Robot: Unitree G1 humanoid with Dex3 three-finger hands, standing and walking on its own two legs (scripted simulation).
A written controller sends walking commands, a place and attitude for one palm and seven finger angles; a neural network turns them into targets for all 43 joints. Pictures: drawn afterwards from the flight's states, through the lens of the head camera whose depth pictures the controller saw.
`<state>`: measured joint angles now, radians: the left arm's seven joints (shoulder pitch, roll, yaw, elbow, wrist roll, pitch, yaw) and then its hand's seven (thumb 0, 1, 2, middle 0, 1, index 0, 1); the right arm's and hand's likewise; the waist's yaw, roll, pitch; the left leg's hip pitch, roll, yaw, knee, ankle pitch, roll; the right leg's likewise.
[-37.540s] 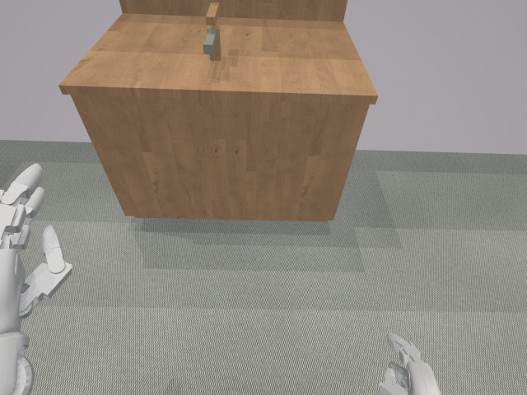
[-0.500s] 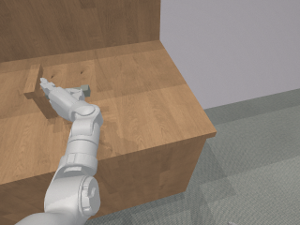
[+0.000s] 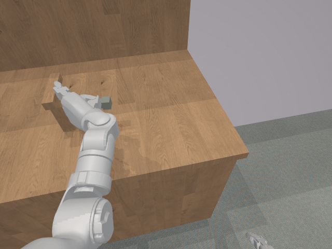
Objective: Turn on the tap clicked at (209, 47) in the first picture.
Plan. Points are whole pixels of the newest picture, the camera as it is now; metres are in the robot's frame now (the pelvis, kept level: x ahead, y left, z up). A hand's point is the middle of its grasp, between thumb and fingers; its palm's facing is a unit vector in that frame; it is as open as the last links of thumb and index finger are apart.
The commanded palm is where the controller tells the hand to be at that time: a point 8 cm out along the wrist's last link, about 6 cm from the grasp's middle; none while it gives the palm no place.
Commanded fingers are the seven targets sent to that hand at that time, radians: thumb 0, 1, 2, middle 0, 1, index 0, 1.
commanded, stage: lift the hand up off the lever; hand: left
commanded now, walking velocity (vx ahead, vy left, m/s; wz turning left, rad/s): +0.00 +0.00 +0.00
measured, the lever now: (106, 103) +0.50 +0.20 +0.08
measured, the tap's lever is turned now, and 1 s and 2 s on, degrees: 83 83 83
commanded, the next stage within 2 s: draw the hand back beside the body in 0.18 s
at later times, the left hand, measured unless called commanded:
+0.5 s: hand (111, 105) +0.40 +0.15 +0.16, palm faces +0.38 -0.92 -0.03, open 7.8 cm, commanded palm +0.33 +0.21 +0.16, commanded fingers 0.00 0.90 0.90 -0.16 -0.19 -0.16 -0.19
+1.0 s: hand (75, 145) +0.28 +0.19 +0.16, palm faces +0.22 -0.95 -0.23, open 7.7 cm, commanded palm +0.24 +0.25 +0.17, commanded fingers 0.00 0.90 0.90 -0.19 -0.26 -0.19 -0.26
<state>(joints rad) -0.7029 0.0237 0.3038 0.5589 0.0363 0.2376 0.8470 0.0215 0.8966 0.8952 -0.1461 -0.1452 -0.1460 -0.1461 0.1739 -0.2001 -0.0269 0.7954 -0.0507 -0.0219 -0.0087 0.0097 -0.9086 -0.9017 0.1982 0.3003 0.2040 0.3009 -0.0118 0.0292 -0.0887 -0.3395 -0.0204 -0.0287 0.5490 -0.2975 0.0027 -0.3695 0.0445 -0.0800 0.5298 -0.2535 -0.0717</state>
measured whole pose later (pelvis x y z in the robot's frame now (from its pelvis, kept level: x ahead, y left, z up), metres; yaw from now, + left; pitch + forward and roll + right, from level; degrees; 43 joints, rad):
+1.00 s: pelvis -0.02 +0.01 +0.01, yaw -2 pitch -6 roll +0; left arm 0.02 0.29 0.13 0.00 -0.10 -0.12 0.10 0.02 0.89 0.89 -0.18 -0.23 -0.18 -0.23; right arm 0.13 -0.20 0.03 0.65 0.02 -0.04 -0.04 0.01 -0.91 -0.90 0.20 0.30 0.20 0.30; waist 0.02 0.06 0.06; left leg -0.03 -0.01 0.01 0.33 -0.20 0.02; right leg -0.07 0.06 -0.03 0.31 -0.14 -0.06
